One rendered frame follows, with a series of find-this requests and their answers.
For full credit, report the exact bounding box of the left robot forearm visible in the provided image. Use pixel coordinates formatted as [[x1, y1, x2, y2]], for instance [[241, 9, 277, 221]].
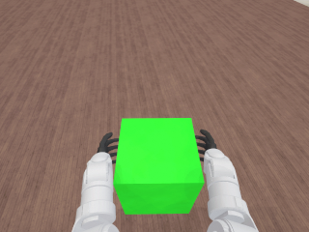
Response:
[[71, 152, 116, 232]]

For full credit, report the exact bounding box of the robot left hand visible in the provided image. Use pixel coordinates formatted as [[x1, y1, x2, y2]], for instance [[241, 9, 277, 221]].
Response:
[[97, 132, 120, 164]]

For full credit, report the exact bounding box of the robot right hand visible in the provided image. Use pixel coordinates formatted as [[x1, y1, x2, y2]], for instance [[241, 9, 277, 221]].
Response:
[[195, 129, 217, 161]]

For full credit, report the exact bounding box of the carton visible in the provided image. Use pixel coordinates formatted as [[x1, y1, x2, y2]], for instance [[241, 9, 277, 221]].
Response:
[[113, 118, 205, 215]]

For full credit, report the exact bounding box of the right robot upper arm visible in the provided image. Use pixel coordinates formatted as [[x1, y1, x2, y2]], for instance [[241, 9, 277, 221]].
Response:
[[207, 218, 258, 232]]

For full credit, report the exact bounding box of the right robot forearm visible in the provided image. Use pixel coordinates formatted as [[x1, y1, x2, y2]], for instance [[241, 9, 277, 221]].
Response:
[[203, 148, 259, 232]]

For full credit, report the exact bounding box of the left robot upper arm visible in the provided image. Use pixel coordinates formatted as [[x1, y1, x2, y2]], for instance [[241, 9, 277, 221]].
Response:
[[81, 222, 120, 232]]

